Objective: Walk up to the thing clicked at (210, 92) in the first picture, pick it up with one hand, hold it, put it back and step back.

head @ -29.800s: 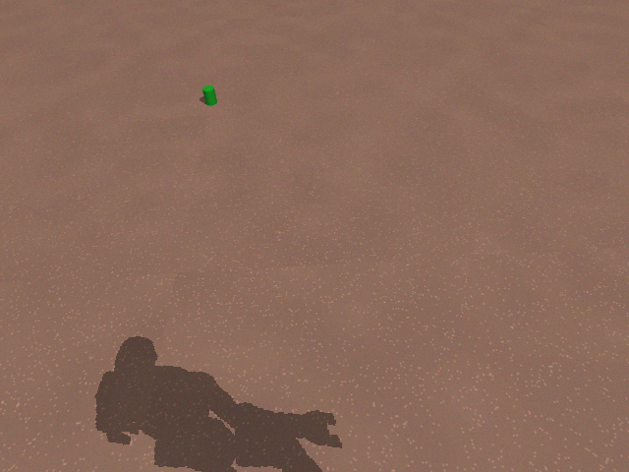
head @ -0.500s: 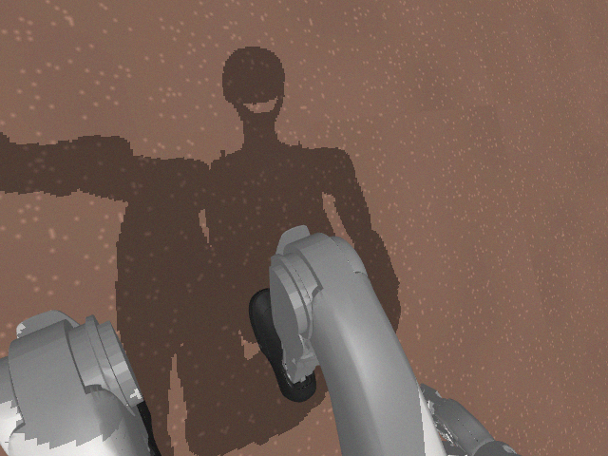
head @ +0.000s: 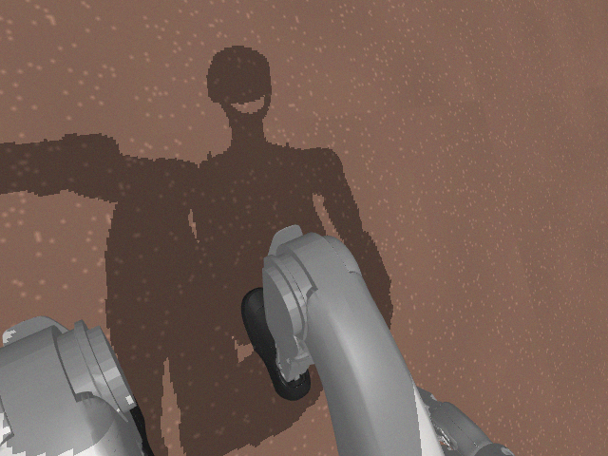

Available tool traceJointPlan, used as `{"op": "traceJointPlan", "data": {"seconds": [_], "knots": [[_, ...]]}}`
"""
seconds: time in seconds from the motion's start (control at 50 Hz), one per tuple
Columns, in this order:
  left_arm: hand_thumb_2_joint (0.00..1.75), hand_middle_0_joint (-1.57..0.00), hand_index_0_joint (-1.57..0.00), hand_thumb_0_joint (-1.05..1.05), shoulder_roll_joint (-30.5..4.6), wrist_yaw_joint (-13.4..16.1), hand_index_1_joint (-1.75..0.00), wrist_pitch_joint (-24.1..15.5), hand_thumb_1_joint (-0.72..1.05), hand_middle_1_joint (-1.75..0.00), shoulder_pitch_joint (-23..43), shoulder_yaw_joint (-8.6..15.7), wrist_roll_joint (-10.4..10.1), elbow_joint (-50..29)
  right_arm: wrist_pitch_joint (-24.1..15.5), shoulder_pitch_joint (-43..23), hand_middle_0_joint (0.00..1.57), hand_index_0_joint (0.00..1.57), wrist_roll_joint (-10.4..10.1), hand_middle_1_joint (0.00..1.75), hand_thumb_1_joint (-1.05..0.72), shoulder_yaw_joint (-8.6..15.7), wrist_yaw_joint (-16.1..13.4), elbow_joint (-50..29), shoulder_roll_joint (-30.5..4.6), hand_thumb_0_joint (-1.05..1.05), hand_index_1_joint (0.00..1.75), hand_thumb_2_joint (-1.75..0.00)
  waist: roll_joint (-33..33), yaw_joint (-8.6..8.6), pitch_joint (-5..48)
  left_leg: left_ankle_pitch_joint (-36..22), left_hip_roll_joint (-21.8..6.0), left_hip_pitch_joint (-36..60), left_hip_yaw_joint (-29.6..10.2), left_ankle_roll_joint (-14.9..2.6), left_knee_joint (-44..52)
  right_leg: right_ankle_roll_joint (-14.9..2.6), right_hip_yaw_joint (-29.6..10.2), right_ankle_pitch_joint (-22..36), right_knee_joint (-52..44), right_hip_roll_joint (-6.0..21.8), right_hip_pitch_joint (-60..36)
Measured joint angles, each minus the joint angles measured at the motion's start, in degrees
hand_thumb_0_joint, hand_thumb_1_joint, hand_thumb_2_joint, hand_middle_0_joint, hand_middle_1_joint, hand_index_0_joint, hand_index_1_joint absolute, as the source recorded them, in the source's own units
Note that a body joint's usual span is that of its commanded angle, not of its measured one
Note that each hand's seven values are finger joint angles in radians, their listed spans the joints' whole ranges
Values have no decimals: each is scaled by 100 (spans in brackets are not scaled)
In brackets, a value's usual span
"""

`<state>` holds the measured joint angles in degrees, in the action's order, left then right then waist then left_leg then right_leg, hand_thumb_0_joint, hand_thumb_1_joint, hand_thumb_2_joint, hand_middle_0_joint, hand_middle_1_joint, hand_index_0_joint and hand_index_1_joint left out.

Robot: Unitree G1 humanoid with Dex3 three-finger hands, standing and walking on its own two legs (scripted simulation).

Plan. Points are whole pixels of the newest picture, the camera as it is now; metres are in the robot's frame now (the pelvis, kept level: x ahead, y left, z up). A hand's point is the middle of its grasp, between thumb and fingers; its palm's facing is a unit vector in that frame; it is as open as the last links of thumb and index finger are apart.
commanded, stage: open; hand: left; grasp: from above
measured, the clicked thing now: out of the picture +0.48 +0.34 -0.27
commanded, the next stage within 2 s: withdraw in 0.58 s
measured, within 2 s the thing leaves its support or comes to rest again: neither
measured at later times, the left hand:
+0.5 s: hand out of the picture +0.47 +0.33 -0.23, palm faces -0.46 -0.13 -0.88, open 13.7 cm
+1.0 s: hand out of the picture +0.50 +0.36 -0.17, palm faces -0.33 -0.09 -0.94, open 14.1 cm
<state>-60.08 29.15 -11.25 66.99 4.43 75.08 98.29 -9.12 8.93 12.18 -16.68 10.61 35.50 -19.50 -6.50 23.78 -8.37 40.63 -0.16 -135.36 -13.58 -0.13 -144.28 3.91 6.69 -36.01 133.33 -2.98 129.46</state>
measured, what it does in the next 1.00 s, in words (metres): stands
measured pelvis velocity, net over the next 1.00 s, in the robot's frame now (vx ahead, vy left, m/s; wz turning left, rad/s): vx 0.01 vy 0.00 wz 0.02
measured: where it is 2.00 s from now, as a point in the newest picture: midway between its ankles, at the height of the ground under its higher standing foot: (213, 407)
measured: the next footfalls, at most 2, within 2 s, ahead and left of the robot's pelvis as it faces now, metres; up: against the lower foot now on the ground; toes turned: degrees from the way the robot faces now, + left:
none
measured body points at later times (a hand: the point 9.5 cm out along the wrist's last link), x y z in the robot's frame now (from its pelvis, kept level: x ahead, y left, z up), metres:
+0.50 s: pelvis +0.00 +0.00 +0.00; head +0.28 +0.12 +0.33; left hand +0.50 +0.33 -0.18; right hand +0.05 -0.26 -0.05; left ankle +0.06 +0.12 -0.28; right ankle +0.12 -0.13 -0.28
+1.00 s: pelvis +0.01 +0.00 +0.01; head +0.27 +0.11 +0.35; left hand +0.51 +0.36 -0.11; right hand +0.06 -0.26 -0.06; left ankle +0.06 +0.12 -0.28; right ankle +0.12 -0.13 -0.28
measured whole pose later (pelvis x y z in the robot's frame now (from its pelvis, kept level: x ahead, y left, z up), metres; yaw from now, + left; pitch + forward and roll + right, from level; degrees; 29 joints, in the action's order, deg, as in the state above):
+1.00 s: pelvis +0.01 +0.00 +0.01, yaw +1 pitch +33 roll -14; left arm -55.3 21.9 -7.7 59.9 8.2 72.5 79.4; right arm -5.7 10.9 10.1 -12.7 11.0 34.2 -19.2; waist -2.3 20.2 -3.0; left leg 40.9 0.2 -135.6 -12.6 0.4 -142.1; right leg 3.6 6.1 -37.0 132.3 -1.9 130.0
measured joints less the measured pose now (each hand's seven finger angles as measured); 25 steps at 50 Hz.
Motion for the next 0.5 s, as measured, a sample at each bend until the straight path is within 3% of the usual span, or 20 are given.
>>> {"op": "traceJointPlan", "data": {"seconds": [0.3,0.5], "knots": [[97,-12,-14,0,104,-200,-106,61,-43,-108,-131,-5,-170,-276,87,-52,20,20,-51,30,-90,-23,-9,-87,3,0,30,-90,51,-42,34,59,2,41,-28,36,47,18,24,-48,-39,17,-26],[98,-9,-10,0,54,-246,-106,-38,-47,-107,-101,-43,-145,-302,107,-138,20,20,-37,30,-89,-5,-66,-125,-21,0,30,-90,13,-72,-31,18,9,53,-23,39,49,23,20,-15,-37,21,-40]]}}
